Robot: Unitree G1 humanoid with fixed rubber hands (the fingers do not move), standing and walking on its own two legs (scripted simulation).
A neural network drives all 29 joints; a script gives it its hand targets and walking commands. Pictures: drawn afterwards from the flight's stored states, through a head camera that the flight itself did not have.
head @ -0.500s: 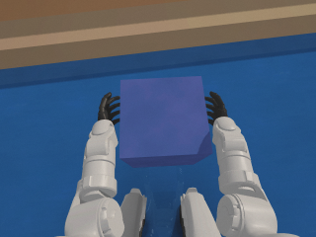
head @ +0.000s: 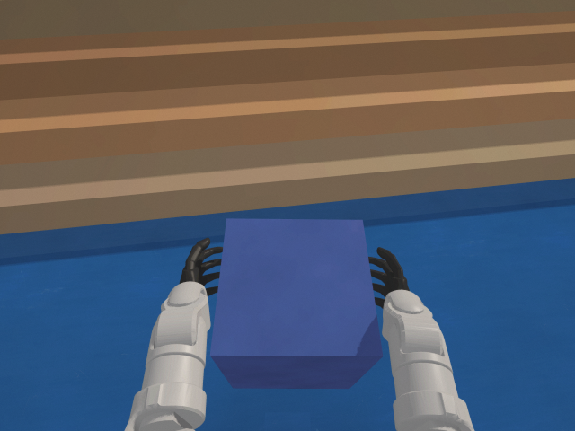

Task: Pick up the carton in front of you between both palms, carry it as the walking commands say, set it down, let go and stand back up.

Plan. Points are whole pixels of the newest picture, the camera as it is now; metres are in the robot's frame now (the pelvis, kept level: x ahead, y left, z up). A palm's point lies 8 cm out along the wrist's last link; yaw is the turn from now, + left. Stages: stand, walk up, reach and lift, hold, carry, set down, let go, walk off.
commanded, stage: reach and lift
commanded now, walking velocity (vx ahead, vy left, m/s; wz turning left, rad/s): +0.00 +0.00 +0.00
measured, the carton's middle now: (292, 310) +0.31 +0.00 -0.07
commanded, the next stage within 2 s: hold in 1.08 s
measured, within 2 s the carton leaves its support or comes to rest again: neither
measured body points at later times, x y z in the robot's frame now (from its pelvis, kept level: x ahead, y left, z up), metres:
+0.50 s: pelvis -0.01 +0.00 +0.01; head -0.03 -0.01 +0.46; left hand +0.31 +0.15 +0.04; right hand +0.30 -0.15 +0.03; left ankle +0.01 +0.13 -0.73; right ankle +0.02 -0.13 -0.73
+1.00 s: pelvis +0.01 +0.00 +0.02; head -0.02 +0.00 +0.46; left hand +0.31 +0.15 +0.05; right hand +0.31 -0.15 +0.04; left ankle +0.01 +0.13 -0.73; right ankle +0.02 -0.13 -0.73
